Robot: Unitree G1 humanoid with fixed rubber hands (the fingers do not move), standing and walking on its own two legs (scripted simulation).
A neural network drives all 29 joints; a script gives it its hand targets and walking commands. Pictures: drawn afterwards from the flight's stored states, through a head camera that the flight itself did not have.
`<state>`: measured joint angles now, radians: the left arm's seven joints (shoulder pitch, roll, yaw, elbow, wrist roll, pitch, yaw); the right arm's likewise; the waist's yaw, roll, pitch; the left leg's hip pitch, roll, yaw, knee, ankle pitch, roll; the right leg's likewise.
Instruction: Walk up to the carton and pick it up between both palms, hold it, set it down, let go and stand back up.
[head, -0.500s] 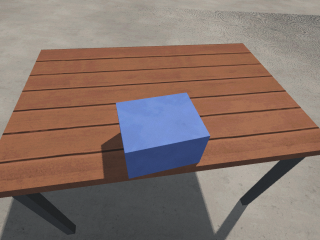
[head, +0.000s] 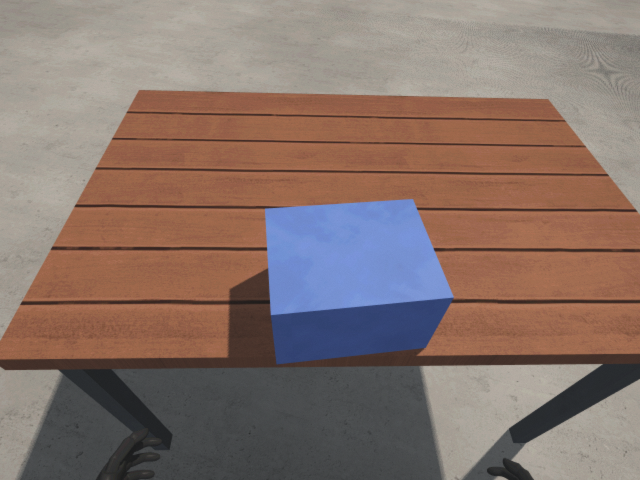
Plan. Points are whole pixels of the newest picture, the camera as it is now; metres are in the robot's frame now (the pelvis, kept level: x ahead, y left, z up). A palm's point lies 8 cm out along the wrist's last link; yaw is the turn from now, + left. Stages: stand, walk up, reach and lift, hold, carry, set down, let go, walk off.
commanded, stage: walk up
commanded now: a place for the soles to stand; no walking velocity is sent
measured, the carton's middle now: (346, 279) +0.39 -0.04 +0.00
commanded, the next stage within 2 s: reach and lift in 1.90 s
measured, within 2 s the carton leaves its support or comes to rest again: neither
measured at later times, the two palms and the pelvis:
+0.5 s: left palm out of the picture +0.06 +0.27 -0.11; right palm out of the picture +0.11 -0.27 -0.08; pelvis -0.01 -0.01 -0.01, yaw +5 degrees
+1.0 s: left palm out of the picture +0.04 +0.25 -0.11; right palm out of the picture +0.13 -0.28 -0.09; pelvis -0.01 -0.03 +0.00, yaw +9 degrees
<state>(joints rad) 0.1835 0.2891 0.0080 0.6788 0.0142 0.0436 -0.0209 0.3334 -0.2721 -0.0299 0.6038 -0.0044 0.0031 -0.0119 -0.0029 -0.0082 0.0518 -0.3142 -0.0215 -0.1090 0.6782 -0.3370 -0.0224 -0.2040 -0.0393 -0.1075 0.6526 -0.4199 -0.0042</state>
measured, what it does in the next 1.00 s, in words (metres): stands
